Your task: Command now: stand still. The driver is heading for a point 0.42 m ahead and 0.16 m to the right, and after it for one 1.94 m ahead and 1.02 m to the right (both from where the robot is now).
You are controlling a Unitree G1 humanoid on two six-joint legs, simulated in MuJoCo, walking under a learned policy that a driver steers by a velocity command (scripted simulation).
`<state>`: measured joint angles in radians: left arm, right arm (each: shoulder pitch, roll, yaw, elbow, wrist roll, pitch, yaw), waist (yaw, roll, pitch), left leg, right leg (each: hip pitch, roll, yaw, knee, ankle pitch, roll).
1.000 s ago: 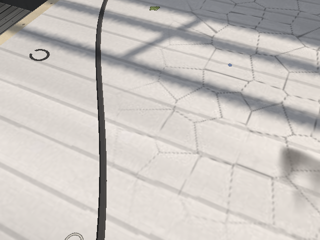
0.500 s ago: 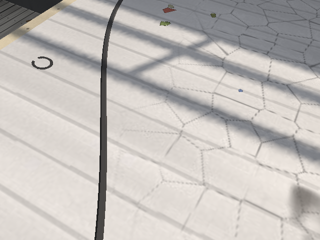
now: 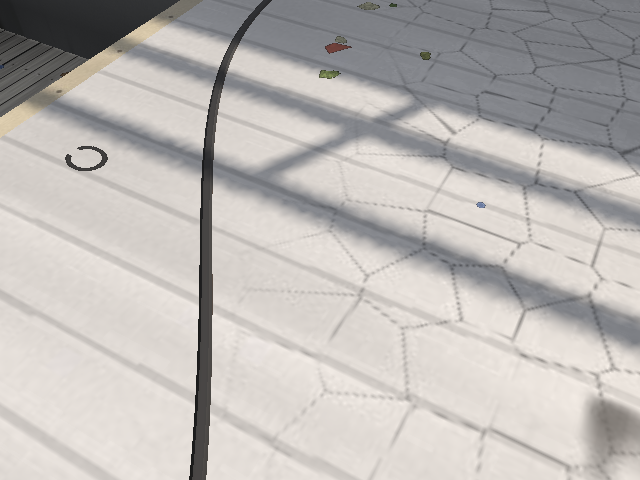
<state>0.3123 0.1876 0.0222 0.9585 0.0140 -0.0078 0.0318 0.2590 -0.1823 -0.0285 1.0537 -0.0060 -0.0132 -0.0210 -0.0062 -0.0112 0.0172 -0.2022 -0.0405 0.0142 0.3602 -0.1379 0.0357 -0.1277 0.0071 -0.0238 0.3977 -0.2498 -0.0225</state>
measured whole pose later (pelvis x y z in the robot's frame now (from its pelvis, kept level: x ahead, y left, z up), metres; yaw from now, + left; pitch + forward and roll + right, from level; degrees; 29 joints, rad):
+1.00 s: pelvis +0.29 +0.01 -0.03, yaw -13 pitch +1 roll +1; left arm 0.00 0.19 0.05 0.85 0.04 -0.03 -0.05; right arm 0.45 -0.16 -0.03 1.08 -0.02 -0.10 -0.04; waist -0.04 -0.01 0.07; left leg 0.14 0.01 0.28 0.35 -0.46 0.00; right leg -0.55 0.01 -0.15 0.62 -0.11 -0.15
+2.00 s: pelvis +0.49 +0.01 +0.00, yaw -48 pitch +0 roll -1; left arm 0.18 0.32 0.08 0.76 0.01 0.09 -0.04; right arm 0.23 -0.26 -0.03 0.73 -0.03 0.01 -0.03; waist -0.01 -0.03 0.08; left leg -0.20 0.04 0.10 0.43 -0.22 0.04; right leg -0.42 0.05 0.06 0.98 -0.44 0.05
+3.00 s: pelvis +0.59 -0.13 -0.01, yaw -51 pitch +2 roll +0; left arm 0.03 0.24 0.01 0.82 0.03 -0.02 -0.05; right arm 0.50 -0.20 -0.01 1.01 -0.02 -0.08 0.00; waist -0.06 -0.03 0.05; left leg 0.18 -0.05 0.03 0.12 -0.33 0.05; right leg -0.61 -0.04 -0.09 0.65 -0.08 -0.05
